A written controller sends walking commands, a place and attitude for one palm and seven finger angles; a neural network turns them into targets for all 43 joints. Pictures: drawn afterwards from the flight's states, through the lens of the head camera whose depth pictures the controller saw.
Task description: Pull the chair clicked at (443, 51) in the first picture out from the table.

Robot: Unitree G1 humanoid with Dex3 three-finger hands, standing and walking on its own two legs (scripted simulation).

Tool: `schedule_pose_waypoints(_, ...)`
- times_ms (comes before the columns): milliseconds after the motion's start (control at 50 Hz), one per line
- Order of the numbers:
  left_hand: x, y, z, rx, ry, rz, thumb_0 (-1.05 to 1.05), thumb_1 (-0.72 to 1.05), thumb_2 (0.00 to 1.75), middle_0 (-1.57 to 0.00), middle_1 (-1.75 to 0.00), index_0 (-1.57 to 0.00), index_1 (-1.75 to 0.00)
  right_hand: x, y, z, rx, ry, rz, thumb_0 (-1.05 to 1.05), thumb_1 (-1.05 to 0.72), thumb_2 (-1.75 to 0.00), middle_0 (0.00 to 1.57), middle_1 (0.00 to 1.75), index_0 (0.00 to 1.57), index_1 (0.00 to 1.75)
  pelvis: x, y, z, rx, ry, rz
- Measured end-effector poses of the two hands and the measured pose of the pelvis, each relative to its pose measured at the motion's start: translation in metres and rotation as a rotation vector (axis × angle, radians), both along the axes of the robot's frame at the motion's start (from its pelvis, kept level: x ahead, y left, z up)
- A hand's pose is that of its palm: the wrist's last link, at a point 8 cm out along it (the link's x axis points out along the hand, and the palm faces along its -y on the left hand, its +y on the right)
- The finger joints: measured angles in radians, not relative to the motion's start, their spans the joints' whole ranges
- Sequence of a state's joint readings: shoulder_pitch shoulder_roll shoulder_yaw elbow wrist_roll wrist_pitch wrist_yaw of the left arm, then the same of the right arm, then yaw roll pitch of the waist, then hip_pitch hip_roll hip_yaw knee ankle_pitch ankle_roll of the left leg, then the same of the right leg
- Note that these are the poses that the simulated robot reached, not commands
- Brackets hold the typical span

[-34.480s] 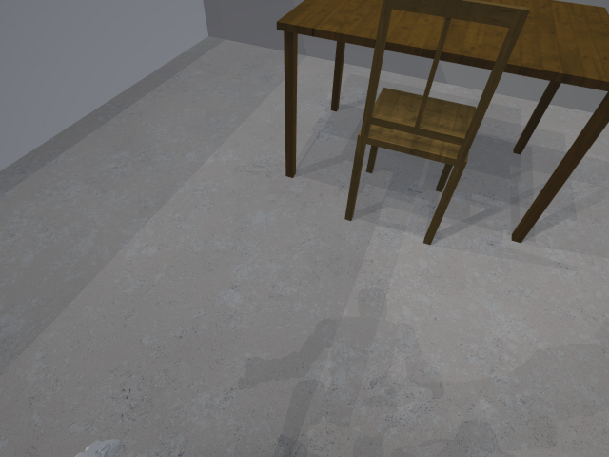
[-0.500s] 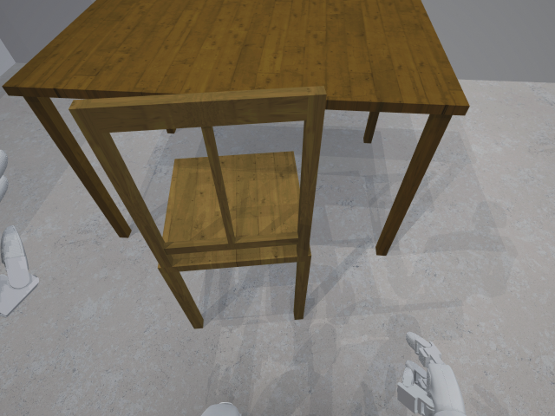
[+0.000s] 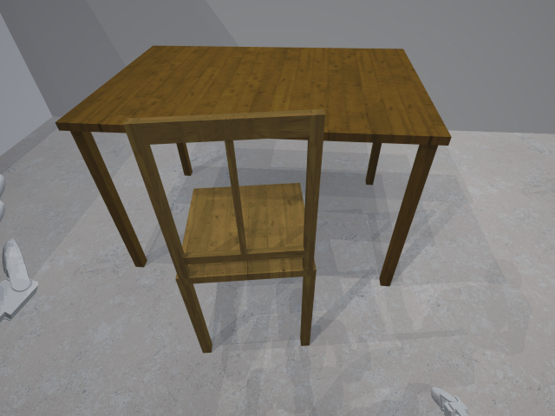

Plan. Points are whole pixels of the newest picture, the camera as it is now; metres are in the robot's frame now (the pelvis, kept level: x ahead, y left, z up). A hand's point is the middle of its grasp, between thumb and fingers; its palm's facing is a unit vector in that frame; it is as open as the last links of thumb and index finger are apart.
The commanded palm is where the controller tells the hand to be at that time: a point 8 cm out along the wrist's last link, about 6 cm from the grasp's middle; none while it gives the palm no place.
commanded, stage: stop stepping back and stand still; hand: left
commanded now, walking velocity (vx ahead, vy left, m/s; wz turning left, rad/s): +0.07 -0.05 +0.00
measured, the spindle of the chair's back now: (237, 203) +0.60 +0.12 -0.04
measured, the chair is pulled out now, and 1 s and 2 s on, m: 0.16 0.16 0.16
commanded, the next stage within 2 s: let the arm hang, fingers relaxed in 0.28 s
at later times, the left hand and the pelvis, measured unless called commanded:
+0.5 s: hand (92, 362) +0.20 +0.27 +0.02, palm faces +0.21 -0.87 -0.45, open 7.4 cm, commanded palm none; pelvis -0.01 +0.01 +0.01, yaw +1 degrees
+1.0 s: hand out of the picture +0.01 +0.22 -0.14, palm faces -0.01 -0.96 -0.27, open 7.3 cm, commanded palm none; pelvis +0.00 +0.01 +0.02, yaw -1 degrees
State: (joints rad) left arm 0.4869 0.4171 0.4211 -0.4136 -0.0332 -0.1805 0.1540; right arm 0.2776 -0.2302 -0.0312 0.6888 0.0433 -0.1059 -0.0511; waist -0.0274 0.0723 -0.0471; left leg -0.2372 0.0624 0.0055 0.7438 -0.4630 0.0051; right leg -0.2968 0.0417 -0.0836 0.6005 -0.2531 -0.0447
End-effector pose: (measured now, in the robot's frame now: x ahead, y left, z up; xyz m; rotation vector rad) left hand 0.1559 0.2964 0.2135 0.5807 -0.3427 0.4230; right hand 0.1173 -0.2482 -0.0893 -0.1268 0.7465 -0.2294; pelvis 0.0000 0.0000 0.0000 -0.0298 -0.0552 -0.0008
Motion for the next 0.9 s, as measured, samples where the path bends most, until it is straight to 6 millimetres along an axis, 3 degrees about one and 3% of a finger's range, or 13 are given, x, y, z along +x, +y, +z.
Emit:
schedule_pose_waypoints(160, -0.018, 0.003, -0.041, -0.131, 0.146, -0.005, 0.01, 0.89, 0.9, -0.21, -0.31, -0.21, -0.3, -0.008, 0.02, 0.015, -0.03, 0.03, 0.04, 0.02, -0.9, -0.9, 0.21, 0.3, 0.2, 0.3, -0.014, 0.007, 0.006, 0.025, -0.002, -0.022)
schedule_pose_waypoints(300, -0.015, 0.001, -0.006, -0.026, 0.06, -0.012, 0.01, 0.88, 0.9, -0.22, -0.31, -0.21, -0.3, 0.006, 0.029, 0.021, -0.016, -0.003, 0.097, 0.01, -0.9, -0.9, 0.21, 0.3, 0.2, 0.3, -0.012, 0.003, 0.01, 0.023, 0.013, -0.006)
schedule_pose_waypoints(380, -0.007, 0.006, -0.004, -0.038, 0.073, 0.011, 0.01, 0.88, 0.9, -0.21, -0.31, -0.21, -0.3, 0.017, 0.026, 0.023, -0.003, -0.007, 0.097, 0.01, -0.9, -0.9, 0.21, 0.3, 0.2, 0.3, -0.011, 0.004, 0.015, 0.006, 0.026, -0.007)
schedule_pose_waypoints(420, 0.004, 0.01, -0.033, -0.046, 0.192, 0.01, 0.0, 0.89, 0.9, -0.21, -0.31, -0.21, -0.3, 0.021, 0.021, 0.016, 0.004, -0.002, 0.122, 0.01, -0.9, -0.9, 0.21, 0.3, 0.2, 0.3, -0.01, 0.006, 0.013, 0.008, 0.05, 0.008)
schedule_pose_waypoints(460, 0.015, 0.015, -0.092, -0.15, 0.419, 0.035, 0.0, 0.89, 0.9, -0.2, -0.3, -0.2, -0.3, 0.02, 0.016, 0.002, 0.01, 0.05, 0.127, 0.01, -0.9, -0.9, 0.21, 0.3, 0.2, 0.3, -0.01, 0.009, 0.01, 0.014, 0.063, 0.016)
schedule_pose_waypoints(500, 0.013, 0.01, -0.163, -0.286, 0.675, 0.07, 0.0, 0.9, 0.9, -0.2, -0.3, -0.2, -0.3, 0.013, 0.013, -0.01, 0.017, 0.111, 0.114, 0.01, -0.9, -0.9, 0.2, 0.3, 0.2, 0.3, -0.009, 0.011, 0.007, 0.021, 0.07, 0.02)
schedule_pose_waypoints(540, -0.004, -0.008, -0.228, -0.409, 0.922, 0.085, 0.0, 0.9, 0.9, -0.2, -0.3, -0.2, -0.3, -0.001, 0.012, -0.018, 0.02, 0.178, 0.099, 0.01, -0.9, -0.9, 0.2, 0.3, 0.2, 0.3, -0.008, 0.011, 0.006, 0.028, 0.067, 0.019)
schedule_pose_waypoints(580, -0.031, -0.035, -0.28, -0.514, 1.136, 0.073, 0.0, 0.9, 0.9, -0.2, -0.3, -0.2, -0.3, -0.019, 0.012, -0.022, 0.014, 0.254, 0.082, 0.01, -0.9, -0.9, 0.2, 0.3, 0.2, 0.3, -0.008, 0.01, 0.006, 0.034, 0.059, 0.016)
schedule_pose_waypoints(640, -0.078, -0.08, -0.33, -0.65, 1.388, 0.036, 0.01, 0.91, 0.9, -0.2, -0.3, -0.2, -0.3, -0.052, 0.012, -0.019, -0.004, 0.38, 0.056, 0.01, -0.91, -0.9, 0.2, 0.3, 0.2, 0.3, -0.008, 0.007, 0.009, 0.035, 0.048, 0.007)
schedule_pose_waypoints(680, -0.09, -0.081, -0.339, -0.734, 1.379, 0.099, -0.04, 0.98, 0.9, -0.21, -0.3, -0.21, -0.3, -0.074, 0.013, -0.017, -0.019, 0.467, 0.051, 0.01, -0.91, -0.9, 0.2, 0.3, 0.2, 0.3, -0.009, 0.005, 0.013, 0.029, 0.049, 0.014)
schedule_pose_waypoints(760, -0.11, -0.068, -0.343, -0.701, 1.461, 0.127, -0.06, 1.01, 0.9, -0.21, -0.3, -0.21, -0.3, -0.106, 0.014, -0.017, -0.019, 0.592, 0.029, 0.01, -0.91, -0.9, 0.2, 0.3, 0.2, 0.3, -0.01, 0.004, 0.017, 0.018, 0.051, 0.014)
schedule_pose_waypoints(900, -0.144, -0.042, -0.331, -0.622, 1.601, 0.229, -0.02, 0.95, 0.9, -0.21, -0.3, -0.21, -0.3, -0.129, 0.027, -0.03, 0.048, 0.644, -0.017, 0.01, -0.91, -0.9, 0.2, 0.3, 0.2, 0.3, -0.005, 0.012, 0.021, 0.019, 0.046, -0.004)
